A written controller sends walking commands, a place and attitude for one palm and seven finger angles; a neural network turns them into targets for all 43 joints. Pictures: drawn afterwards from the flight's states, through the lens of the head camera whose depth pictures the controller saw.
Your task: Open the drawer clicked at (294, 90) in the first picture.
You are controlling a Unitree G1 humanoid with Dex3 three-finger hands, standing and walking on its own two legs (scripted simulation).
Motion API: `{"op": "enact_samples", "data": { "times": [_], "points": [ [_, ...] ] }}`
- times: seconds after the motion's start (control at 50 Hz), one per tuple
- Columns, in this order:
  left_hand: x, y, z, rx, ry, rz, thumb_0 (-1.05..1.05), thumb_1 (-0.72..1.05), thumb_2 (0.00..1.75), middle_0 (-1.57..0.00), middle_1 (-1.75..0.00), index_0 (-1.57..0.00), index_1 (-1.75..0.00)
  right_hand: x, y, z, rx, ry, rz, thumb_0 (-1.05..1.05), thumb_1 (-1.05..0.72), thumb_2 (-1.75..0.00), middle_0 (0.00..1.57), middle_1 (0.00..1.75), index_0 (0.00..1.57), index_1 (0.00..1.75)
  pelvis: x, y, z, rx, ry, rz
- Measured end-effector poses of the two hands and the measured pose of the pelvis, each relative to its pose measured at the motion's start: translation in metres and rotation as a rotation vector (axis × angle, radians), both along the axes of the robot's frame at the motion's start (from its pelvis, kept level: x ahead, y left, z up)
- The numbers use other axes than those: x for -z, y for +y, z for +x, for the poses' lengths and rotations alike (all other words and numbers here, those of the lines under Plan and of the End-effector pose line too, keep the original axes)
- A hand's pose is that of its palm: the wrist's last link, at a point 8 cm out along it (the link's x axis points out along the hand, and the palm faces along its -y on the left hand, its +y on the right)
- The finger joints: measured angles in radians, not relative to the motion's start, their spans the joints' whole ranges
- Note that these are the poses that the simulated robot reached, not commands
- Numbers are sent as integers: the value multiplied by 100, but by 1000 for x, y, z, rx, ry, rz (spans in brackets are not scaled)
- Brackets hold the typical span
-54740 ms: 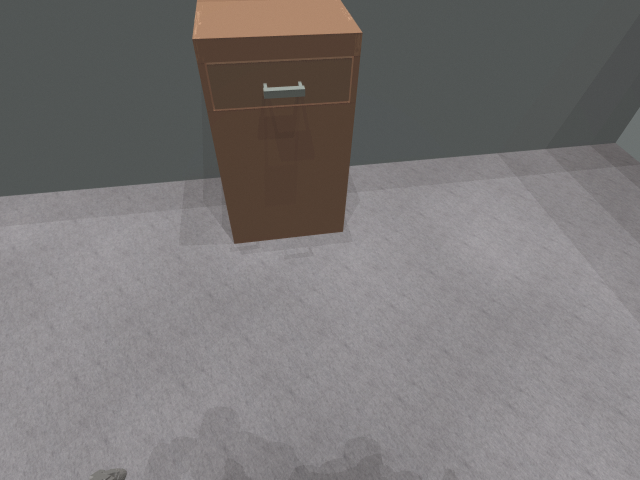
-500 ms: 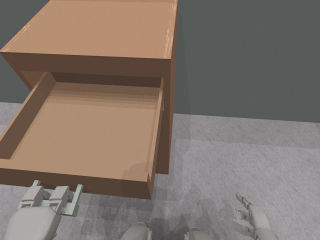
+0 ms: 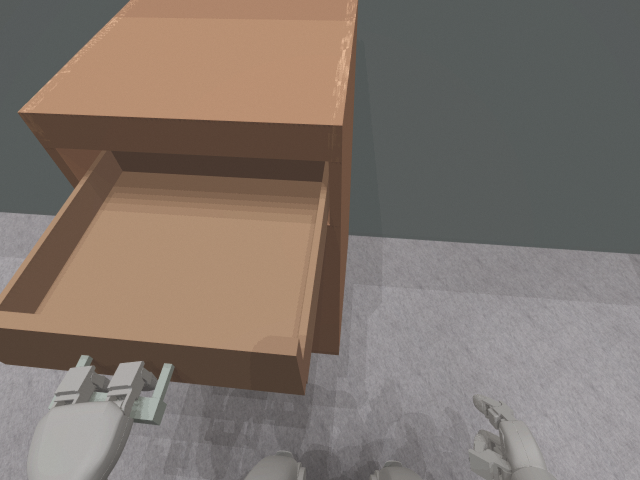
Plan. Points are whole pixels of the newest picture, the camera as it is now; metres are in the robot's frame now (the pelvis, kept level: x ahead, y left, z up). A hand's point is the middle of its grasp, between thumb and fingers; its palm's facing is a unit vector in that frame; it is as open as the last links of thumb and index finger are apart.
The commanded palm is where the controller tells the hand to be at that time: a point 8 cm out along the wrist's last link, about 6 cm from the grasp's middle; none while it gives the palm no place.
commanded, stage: lift the hand off the handle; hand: left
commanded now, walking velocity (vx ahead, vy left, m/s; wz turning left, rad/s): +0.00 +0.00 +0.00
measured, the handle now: (116, 387) +0.22 +0.27 +0.01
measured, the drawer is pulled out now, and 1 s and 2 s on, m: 0.30 0.30 0.30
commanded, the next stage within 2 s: none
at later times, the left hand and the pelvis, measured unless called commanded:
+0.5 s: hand (108, 432) +0.17 +0.26 +0.00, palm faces -0.04 -0.06 -1.00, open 13.7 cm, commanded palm +0.16 +0.26 +0.06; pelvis +0.00 +0.00 +0.01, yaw +0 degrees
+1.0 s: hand (96, 424) +0.17 +0.26 +0.03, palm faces -0.03 -0.08 -1.00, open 13.6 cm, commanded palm +0.16 +0.25 +0.09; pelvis +0.01 +0.01 +0.02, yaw +0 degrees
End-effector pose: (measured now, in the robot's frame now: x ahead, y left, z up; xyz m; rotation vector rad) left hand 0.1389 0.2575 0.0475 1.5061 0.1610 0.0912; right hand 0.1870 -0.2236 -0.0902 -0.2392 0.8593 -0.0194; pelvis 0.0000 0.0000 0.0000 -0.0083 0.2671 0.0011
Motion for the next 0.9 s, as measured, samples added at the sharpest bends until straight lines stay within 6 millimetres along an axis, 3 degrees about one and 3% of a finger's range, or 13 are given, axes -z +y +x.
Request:
{"op": "enact_samples", "data": {
  "times": [0.36,0.62,0.9],
  "points": [
    [4,5,10,-13,-20,12,0,-49,30,-31,-120,-33,-122,4,-1,-1,-4,5,-15,1,-91,-90,20,30,20,30,2,-1,-3,-10,2,-4],
    [-15,7,12,8,-5,-7,0,-49,30,-32,-120,-35,-122,-13,0,-6,17,-6,-15,1,-91,-90,20,30,20,30,-12,2,2,-5,-26,-8],
    [-35,6,12,19,-24,-16,0,-49,30,-32,-120,-35,-122,-26,6,2,6,-28,3,1,-91,-90,20,30,20,30,-22,9,7,-1,-55,-8]
  ]
}}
